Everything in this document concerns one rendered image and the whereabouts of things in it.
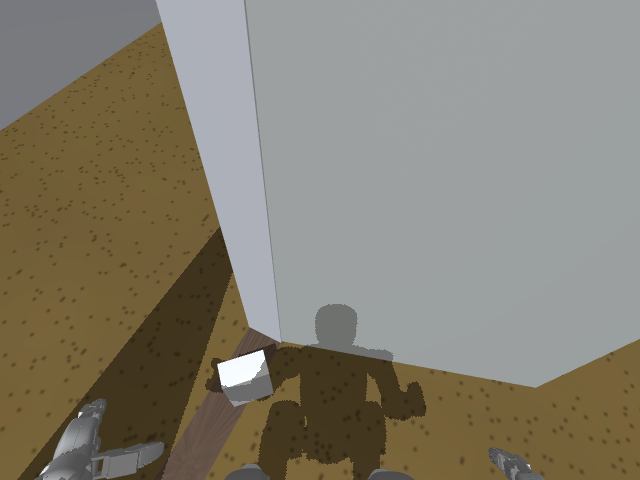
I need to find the right robot hand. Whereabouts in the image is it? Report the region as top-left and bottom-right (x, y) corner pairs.
(488, 447), (544, 480)

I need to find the carton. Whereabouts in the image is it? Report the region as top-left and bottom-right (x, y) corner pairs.
(217, 350), (274, 407)

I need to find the left robot arm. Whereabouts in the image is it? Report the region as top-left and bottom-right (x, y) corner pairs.
(35, 453), (93, 480)

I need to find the left robot hand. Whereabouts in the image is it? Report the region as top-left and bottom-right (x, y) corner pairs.
(53, 398), (164, 480)

